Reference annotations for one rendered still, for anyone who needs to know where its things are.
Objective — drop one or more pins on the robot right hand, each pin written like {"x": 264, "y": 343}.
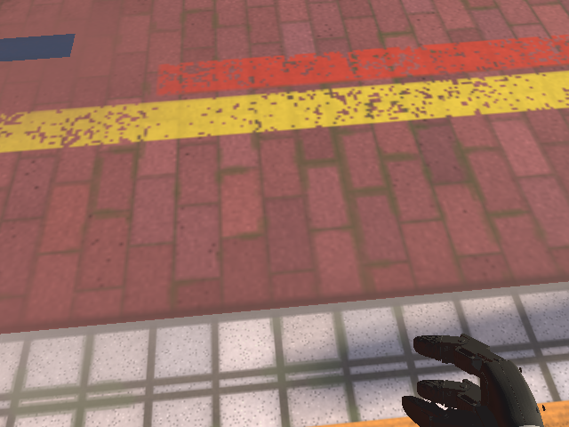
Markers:
{"x": 503, "y": 399}

